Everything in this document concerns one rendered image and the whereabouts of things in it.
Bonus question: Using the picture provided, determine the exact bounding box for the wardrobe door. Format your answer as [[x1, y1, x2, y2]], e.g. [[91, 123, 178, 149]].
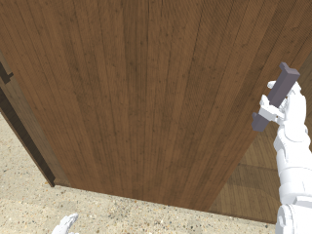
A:
[[0, 50, 68, 180], [0, 0, 312, 213]]

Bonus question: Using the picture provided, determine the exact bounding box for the robot right upper arm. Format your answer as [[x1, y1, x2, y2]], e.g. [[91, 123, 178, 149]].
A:
[[275, 204, 312, 234]]

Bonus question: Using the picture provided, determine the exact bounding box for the robot right hand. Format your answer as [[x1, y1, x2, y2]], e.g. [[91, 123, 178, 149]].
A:
[[258, 81, 306, 126]]

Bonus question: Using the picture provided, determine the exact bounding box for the robot left hand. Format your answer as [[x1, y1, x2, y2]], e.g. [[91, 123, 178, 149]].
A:
[[52, 213, 79, 234]]

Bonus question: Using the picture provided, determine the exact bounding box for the handle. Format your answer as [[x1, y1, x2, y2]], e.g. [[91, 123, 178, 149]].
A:
[[252, 61, 300, 132], [0, 61, 11, 85]]

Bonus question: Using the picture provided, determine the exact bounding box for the robot right forearm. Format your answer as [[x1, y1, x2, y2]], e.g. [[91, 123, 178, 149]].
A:
[[273, 120, 312, 209]]

